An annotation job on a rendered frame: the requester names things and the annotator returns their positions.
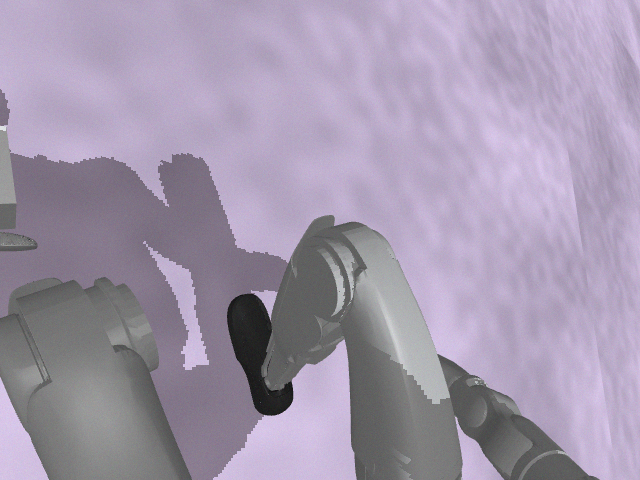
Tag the right robot hand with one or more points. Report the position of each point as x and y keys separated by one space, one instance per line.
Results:
x=451 y=370

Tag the left robot hand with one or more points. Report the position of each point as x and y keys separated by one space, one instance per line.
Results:
x=15 y=242

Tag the carton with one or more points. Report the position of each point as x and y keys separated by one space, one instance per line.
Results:
x=7 y=190

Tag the right robot foot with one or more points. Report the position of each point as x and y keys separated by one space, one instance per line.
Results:
x=250 y=330

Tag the right robot arm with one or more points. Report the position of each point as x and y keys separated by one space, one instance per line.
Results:
x=515 y=446

